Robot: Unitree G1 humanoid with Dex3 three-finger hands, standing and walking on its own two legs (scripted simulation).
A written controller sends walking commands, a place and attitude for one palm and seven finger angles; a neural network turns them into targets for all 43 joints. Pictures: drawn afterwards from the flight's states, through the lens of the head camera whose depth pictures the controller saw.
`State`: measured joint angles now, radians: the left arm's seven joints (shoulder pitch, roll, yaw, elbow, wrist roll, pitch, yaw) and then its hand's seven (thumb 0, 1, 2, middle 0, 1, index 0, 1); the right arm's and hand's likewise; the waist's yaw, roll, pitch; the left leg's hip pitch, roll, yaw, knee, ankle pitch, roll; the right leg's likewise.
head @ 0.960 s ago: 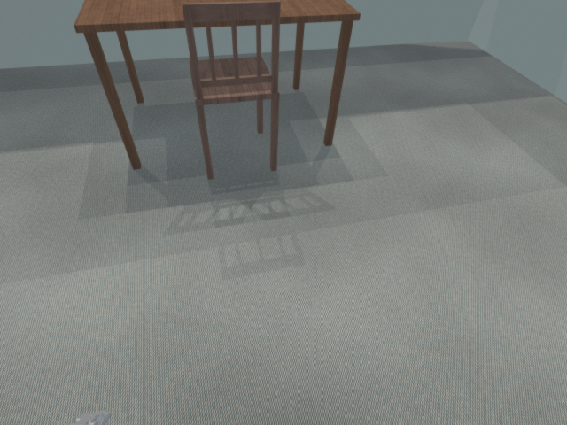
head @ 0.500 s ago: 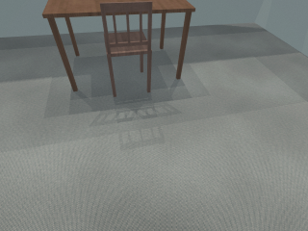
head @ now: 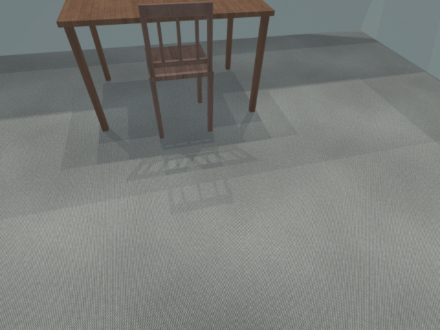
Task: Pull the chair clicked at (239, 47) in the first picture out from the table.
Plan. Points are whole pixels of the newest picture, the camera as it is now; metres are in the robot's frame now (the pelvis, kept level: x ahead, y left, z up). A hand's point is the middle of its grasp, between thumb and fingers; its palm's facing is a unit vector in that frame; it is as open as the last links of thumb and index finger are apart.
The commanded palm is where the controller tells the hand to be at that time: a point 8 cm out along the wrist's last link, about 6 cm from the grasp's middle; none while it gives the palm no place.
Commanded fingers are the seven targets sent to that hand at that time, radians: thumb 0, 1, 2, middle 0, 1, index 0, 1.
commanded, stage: look at it before walking up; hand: left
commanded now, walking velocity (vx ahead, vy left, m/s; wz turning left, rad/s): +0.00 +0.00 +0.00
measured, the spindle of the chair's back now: (179, 39) +1.50 +0.29 -0.11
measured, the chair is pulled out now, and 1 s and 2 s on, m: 0.00 0.00 0.00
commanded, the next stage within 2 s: walk to a spot facing it in 0.48 s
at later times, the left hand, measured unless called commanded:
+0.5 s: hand out of the picture +0.08 +0.24 -0.16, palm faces -0.03 -0.95 -0.33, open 7.4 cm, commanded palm none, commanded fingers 0.00 0.90 0.90 -0.20 -0.30 -0.20 -0.30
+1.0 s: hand out of the picture +0.06 +0.22 -0.19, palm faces +0.03 -0.99 -0.14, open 7.4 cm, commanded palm none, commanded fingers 0.00 0.90 0.90 -0.20 -0.30 -0.20 -0.30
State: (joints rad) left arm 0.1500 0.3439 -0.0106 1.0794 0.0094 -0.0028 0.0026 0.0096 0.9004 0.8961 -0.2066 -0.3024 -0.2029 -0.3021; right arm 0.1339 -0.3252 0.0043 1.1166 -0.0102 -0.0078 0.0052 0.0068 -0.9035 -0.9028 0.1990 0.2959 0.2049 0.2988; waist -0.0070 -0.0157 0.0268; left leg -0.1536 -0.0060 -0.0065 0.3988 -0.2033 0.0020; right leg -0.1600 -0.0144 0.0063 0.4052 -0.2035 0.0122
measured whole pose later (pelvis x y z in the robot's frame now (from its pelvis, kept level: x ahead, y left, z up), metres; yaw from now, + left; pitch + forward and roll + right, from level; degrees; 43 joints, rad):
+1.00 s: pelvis +0.11 +0.04 -0.01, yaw +1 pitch +0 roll -2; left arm 0.38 0.21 0.02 1.13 0.02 0.01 -0.01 0.01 0.90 0.90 -0.20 -0.30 -0.20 -0.30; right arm 0.38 -0.15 -0.01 1.11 -0.02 -0.07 -0.01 0.00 -0.91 -0.90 0.20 0.30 0.20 0.30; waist -0.02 -0.05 -0.01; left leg -0.12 0.00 0.09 0.50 -0.39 0.06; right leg -0.33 -0.03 -0.04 1.00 -0.44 -0.01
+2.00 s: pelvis +0.56 +0.11 +0.00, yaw +4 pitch -2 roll -2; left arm 0.34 0.18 0.07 1.10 0.03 -0.01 0.00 0.01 0.91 0.90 -0.20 -0.30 -0.20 -0.30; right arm 0.22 -0.15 -0.06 1.03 -0.02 -0.09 -0.03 -0.03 -0.97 -0.90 0.20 0.30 0.21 0.30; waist 0.02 -0.05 0.05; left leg -0.19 0.04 0.21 0.46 -0.24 0.08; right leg -0.51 -0.10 -0.05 1.23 -0.28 0.01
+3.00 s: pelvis +0.81 +0.09 -0.01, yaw +8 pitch +0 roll -1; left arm 0.23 0.23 0.08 1.01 0.02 0.05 0.02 0.01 0.91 0.90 -0.20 -0.30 -0.20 -0.30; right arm 0.18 -0.16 -0.03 0.97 -0.03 0.01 -0.02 0.00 -0.91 -0.90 0.19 0.30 0.20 0.30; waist 0.01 -0.04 0.06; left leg -0.28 0.02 0.10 0.55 -0.27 0.05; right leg -0.43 -0.08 -0.10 1.02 -0.46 0.05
